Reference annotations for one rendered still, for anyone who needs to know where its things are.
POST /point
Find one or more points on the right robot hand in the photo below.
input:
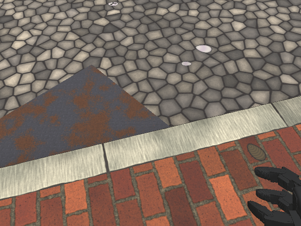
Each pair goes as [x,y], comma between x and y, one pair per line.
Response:
[289,203]

